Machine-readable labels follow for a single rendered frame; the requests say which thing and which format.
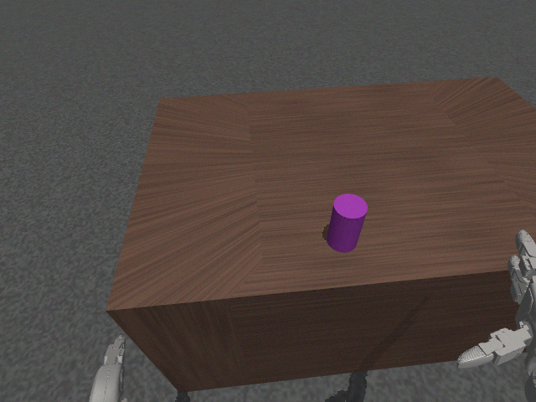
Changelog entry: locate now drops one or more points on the can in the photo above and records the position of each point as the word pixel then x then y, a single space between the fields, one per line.
pixel 348 214

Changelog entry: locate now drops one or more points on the right robot hand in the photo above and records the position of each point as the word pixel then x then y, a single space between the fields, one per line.
pixel 504 344

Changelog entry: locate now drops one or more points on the left robot hand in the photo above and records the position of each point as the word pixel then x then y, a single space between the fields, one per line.
pixel 108 383

